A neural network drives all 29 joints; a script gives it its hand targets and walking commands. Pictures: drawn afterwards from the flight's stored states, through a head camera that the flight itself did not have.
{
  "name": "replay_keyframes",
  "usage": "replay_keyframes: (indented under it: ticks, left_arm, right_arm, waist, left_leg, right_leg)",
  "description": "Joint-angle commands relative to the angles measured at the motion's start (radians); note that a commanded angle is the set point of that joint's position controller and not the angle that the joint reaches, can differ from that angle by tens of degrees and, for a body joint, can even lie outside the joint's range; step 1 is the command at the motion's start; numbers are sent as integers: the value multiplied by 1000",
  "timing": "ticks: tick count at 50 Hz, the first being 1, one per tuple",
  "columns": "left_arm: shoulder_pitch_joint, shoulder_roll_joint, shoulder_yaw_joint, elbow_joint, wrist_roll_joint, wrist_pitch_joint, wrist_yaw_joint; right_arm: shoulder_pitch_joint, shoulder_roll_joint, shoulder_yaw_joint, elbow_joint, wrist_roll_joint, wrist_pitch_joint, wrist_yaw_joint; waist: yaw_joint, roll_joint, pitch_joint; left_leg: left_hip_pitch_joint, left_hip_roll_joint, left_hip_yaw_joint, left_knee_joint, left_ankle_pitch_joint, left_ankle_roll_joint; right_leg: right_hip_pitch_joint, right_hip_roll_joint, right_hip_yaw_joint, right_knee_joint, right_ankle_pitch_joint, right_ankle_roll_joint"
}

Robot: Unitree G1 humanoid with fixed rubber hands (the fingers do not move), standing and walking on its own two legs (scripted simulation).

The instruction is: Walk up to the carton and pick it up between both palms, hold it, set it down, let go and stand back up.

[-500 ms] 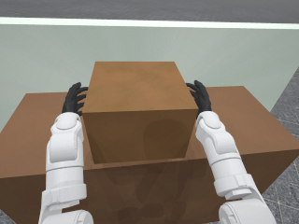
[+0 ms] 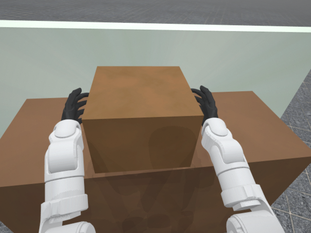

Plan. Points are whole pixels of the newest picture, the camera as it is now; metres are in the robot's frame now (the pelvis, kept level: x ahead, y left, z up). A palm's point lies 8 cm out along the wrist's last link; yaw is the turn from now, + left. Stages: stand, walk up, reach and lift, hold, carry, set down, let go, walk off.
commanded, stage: hold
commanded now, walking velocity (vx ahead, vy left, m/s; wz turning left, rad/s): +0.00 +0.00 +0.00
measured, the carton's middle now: (141, 114) +0.40 +0.01 +0.15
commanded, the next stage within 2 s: none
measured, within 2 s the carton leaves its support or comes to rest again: neither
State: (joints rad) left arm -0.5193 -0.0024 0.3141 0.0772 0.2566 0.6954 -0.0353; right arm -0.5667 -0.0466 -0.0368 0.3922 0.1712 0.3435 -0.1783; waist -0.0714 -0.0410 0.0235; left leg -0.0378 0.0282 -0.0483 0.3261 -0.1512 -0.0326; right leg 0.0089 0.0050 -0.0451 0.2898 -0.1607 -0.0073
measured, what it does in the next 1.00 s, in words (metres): stands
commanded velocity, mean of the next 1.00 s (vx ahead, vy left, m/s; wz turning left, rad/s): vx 0.00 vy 0.00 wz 0.00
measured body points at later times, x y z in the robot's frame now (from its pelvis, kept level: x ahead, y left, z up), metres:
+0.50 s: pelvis +0.00 +0.00 +0.00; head -0.04 +0.02 +0.45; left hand +0.37 +0.17 +0.18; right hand +0.36 -0.16 +0.18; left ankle +0.03 +0.14 -0.75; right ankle +0.01 -0.11 -0.75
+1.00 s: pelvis +0.00 +0.00 +0.00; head -0.04 +0.02 +0.45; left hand +0.37 +0.18 +0.18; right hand +0.37 -0.16 +0.18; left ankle +0.03 +0.14 -0.75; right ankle +0.01 -0.11 -0.75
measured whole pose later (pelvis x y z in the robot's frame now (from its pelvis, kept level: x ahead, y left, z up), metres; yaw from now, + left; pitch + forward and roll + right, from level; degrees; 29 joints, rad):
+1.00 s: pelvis +0.00 +0.00 +0.00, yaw +0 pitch -7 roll +0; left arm -0.58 0.00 0.33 0.15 0.27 0.67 -0.03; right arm -0.62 -0.04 -0.08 0.45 0.13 0.32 -0.15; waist -0.07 -0.04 0.03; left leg -0.05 0.03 -0.04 0.32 -0.14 -0.03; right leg -0.01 0.00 -0.04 0.29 -0.15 -0.01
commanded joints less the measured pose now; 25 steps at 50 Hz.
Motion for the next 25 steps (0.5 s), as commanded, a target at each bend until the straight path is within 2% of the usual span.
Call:
replay_keyframes:
  ticks: [1, 2, 3, 4, 5, 6, 7, 8, 9, 10, 11, 13, 14, 15, 16, 17, 19, 20, 21, 22, 23, 24, 25]
  left_arm:
    - [-763, -480, -571, -157, -177, -109, -136]
    - [-764, -487, -571, -139, -179, -108, -135]
    - [-757, -489, -581, -179, -187, -110, -131]
    - [-731, -501, -567, -152, -174, -104, -134]
    - [-740, -518, -610, -187, -193, -107, -134]
    - [-730, -514, -589, -157, -180, -104, -135]
    - [-736, -501, -589, -164, -181, -106, -135]
    - [-724, -490, -574, -169, -183, -108, -134]
    - [-688, -456, -518, -97, -144, -92, -140]
    - [-694, -470, -528, -132, -147, -95, -145]
    - [-742, -479, -548, -143, -160, -102, -144]
    - [-703, -476, -543, -155, -148, -95, -146]
    - [-698, -471, -532, -119, -143, -93, -147]
    - [-701, -475, -541, -174, -157, -103, -143]
    - [-718, -512, -592, -223, -180, -111, -136]
    - [-738, -496, -601, -222, -176, -106, -128]
    - [-710, -511, -621, -246, -203, -119, -118]
    - [-703, -473, -600, -259, -198, -113, -114]
    - [-686, -472, -601, -263, -190, -114, -110]
    - [-686, -459, -605, -278, -187, -112, -110]
    - [-685, -447, -591, -270, -177, -106, -112]
    - [-679, -444, -565, -224, -161, -99, -122]
    - [-661, -452, -555, -210, -150, -93, -128]
  right_arm:
    - [-838, 521, 375, -314, 53, -88, 135]
    - [-856, 515, 367, -324, 59, -92, 135]
    - [-812, 521, 374, -296, 55, -88, 140]
    - [-798, 508, 369, -264, 46, -91, 140]
    - [-795, 506, 366, -309, 59, -93, 139]
    - [-805, 499, 349, -286, 54, -90, 140]
    - [-788, 504, 354, -258, 56, -87, 144]
    - [-809, 504, 365, -295, 57, -96, 143]
    - [-770, 480, 360, -229, 45, -77, 143]
    - [-776, 484, 359, -258, 50, -89, 142]
    - [-781, 493, 349, -224, 46, -88, 145]
    - [-791, 499, 372, -267, 74, -93, 144]
    - [-806, 485, 364, -271, 55, -97, 145]
    - [-828, 510, 405, -323, 77, -112, 146]
    - [-821, 517, 412, -346, 89, -113, 143]
    - [-821, 496, 410, -326, 93, -111, 142]
    - [-819, 508, 426, -403, 98, -121, 143]
    - [-809, 501, 455, -386, 123, -106, 136]
    - [-787, 504, 454, -384, 110, -107, 133]
    - [-783, 508, 477, -377, 115, -105, 131]
    - [-766, 499, 455, -365, 124, -92, 133]
    - [-785, 497, 438, -358, 108, -85, 128]
    - [-728, 495, 415, -316, 87, -77, 125]
  waist:
    - [-9, 53, -466]
    - [-7, 76, -470]
    - [-15, 89, -482]
    - [-19, 89, -468]
    - [-29, 100, -512]
    - [-34, 117, -479]
    - [-35, 105, -461]
    - [-22, 74, -474]
    - [-13, 65, -389]
    - [-15, 47, -443]
    - [-25, 95, -421]
    - [-14, 79, -461]
    - [-14, 70, -426]
    - [1, 54, -498]
    - [-7, 86, -517]
    - [-16, 101, -492]
    - [-6, 81, -563]
    - [10, 90, -537]
    - [7, 76, -553]
    - [7, 80, -540]
    - [12, 70, -495]
    - [14, 47, -464]
    - [-9, 73, -444]
  left_leg:
    - [146, -75, 66, -31, 171, 14]
    - [148, -74, 66, -30, 159, 11]
    - [148, -69, 64, -23, 179, 1]
    - [166, -69, 71, -31, 189, -1]
    - [180, -69, 67, -19, 216, -10]
    - [175, -63, 64, -14, 233, -17]
    - [190, -62, 62, -19, 231, -17]
    - [177, -63, 63, -14, 249, -11]
    - [152, -68, 69, -34, 215, -3]
    - [170, -66, 75, -29, 222, 0]
    - [153, -67, 74, -29, 196, -7]
    - [170, -67, 69, -12, 268, -10]
    - [179, -69, 70, -13, 260, -10]
    - [188, -66, 67, -3, 312, -10]
    - [198, -72, 61, 6, 338, -15]
    - [193, -61, 59, 10, 346, -18]
    - [215, -68, 55, 28, 393, -22]
    - [194, -72, 61, 29, 378, -17]
    - [189, -71, 60, 24, 369, -18]
    - [192, -68, 57, 27, 364, -13]
    - [180, -70, 61, 17, 343, -8]
    - [161, -69, 57, 5, 289, 1]
    - [148, -70, 58, -11, 256, 4]
  right_leg:
    - [25, 44, -33, -46, 154, 53]
    - [5, 44, -34, -50, 143, 55]
    - [15, 48, -37, -48, 145, 46]
    - [25, 42, -36, -49, 149, 48]
    - [24, 55, -39, -42, 161, 49]
    - [22, 53, -43, -44, 158, 43]
    - [18, 56, -49, -49, 155, 47]
    - [34, 52, -41, -49, 182, 44]
    - [32, 48, -44, -56, 181, 51]
    - [57, 46, -43, -50, 200, 55]
    - [34, 45, -40, -54, 152, 44]
    - [66, 53, -41, -36, 213, 52]
    - [51, 52, -47, -50, 211, 50]
    - [87, 52, -47, -39, 260, 49]
    - [76, 59, -45, -30, 277, 51]
    - [65, 61, -45, -36, 251, 45]
    - [65, 71, -42, -25, 292, 54]
    - [74, 61, -35, -15, 333, 51]
    - [91, 58, -34, -9, 352, 59]
    - [94, 58, -35, -15, 352, 56]
    - [89, 55, -35, -19, 338, 59]
    - [71, 55, -34, -24, 301, 65]
    - [71, 45, -34, -29, 275, 64]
